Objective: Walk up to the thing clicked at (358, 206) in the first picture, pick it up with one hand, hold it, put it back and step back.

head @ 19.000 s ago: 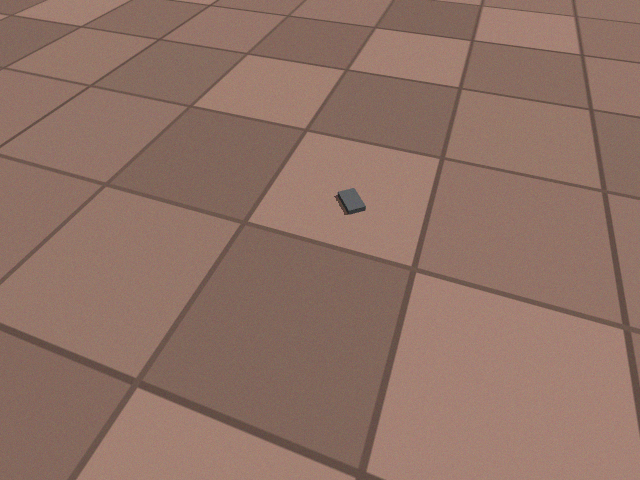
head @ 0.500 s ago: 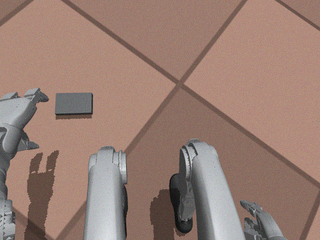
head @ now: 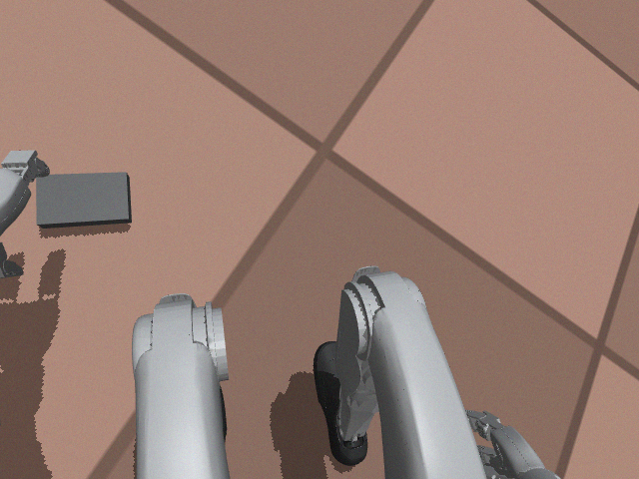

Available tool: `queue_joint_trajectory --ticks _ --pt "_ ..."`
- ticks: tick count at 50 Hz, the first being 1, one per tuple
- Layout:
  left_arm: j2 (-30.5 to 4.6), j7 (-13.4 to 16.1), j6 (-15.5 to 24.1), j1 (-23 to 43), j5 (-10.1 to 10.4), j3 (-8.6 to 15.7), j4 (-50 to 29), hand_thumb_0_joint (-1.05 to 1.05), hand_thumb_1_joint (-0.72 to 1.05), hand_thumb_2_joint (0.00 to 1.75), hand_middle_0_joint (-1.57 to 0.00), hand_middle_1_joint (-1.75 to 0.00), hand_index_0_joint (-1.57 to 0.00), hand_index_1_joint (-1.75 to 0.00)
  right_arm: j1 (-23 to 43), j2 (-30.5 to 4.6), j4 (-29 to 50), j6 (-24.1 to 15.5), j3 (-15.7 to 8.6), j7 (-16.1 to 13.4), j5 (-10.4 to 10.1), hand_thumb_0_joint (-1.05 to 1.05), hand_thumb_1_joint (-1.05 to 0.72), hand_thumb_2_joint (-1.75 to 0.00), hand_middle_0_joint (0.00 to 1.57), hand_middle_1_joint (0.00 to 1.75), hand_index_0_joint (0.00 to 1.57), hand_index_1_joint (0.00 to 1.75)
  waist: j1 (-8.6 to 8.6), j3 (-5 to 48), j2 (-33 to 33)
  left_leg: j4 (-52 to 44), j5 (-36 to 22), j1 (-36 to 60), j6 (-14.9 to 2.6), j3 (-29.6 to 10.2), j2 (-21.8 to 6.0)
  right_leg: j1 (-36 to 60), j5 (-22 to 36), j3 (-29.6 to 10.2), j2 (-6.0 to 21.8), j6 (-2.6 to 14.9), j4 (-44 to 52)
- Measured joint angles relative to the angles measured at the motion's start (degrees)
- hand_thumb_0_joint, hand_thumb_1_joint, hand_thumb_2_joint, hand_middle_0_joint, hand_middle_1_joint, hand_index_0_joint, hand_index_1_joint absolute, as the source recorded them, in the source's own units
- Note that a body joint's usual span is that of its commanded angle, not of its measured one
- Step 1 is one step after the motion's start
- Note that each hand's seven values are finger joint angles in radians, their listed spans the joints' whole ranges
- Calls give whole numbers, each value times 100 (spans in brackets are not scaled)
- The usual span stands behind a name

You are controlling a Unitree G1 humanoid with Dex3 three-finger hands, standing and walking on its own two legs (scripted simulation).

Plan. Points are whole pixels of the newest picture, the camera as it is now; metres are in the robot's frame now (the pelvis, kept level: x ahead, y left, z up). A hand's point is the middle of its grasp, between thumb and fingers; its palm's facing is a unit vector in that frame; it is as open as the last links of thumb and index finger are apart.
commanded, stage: rise first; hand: left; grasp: from above
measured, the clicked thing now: (85, 199) +0.51 +0.30 -0.33
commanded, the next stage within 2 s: none
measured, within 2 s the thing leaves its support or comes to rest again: neither
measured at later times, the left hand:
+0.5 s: hand (23, 214) +0.44 +0.33 -0.20, palm faces -0.48 -0.08 -0.87, open 13.6 cm
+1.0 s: hand (32, 209) +0.46 +0.33 -0.22, palm faces -0.46 -0.07 -0.88, open 14.1 cm
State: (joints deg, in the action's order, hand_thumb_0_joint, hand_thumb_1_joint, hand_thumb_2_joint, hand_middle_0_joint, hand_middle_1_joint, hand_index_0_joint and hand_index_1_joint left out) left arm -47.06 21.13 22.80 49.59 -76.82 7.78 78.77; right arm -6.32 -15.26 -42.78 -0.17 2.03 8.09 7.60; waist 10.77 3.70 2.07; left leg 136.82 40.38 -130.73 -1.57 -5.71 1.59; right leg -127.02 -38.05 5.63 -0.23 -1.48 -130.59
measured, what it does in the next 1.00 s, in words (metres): stands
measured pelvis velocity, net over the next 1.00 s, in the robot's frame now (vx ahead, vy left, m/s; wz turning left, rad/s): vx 0.01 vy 0.00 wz -0.05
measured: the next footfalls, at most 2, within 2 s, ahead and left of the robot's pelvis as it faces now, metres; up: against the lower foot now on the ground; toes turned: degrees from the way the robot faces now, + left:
none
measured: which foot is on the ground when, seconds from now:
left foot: down 0.00-1.00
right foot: down 0.00-1.00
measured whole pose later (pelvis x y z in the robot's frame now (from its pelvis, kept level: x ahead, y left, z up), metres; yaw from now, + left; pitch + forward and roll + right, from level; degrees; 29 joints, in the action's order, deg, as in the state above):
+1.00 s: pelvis +0.01 +0.00 -0.02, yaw -3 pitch +33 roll -11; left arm -53.4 24.6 20.6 55.3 -77.5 9.0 86.4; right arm -6.6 -15.9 -41.2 -1.8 7.4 9.4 10.4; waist 15.2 -0.7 3.4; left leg 142.2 41.8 -134.3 -1.3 -8.1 1.1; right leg -130.3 -38.1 7.8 -1.2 -1.6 -134.2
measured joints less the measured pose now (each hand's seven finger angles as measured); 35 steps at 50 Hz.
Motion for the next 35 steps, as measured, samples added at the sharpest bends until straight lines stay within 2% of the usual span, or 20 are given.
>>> queue_joint_trajectory --ticks 7,15,26,35 --pt "-143 185 -103 206 -100 92 290 0 -36 89 -23 -80 -22 -81 -6 3 29 -58 95 32 102 1 -91 -90 20 30 20 30 116 -113 17 193 29 -146 17 -52 -20 -160 11 48 -25 12 -167" --pt "-273 176 -232 328 -30 157 450 0 -39 90 -20 -85 -19 -86 -61 -11 43 -84 200 55 177 0 -91 -90 20 30 20 30 229 -212 -5 316 83 -246 34 -97 -35 -270 -8 89 -46 23 -263" --pt "-439 33 -152 333 79 184 397 0 -42 92 -16 -89 -16 -90 -109 -59 88 -41 312 84 230 0 -91 -90 20 30 20 30 284 -344 40 420 142 -276 50 -167 -37 -285 -40 151 -59 29 -321" --pt "-528 172 -49 396 -3 177 506 0 -46 96 -14 -91 -13 -92 -50 -90 112 -33 413 106 274 0 -91 -90 20 30 20 30 313 -387 95 494 145 -314 31 -209 -43 -297 -23 189 -76 7 -347"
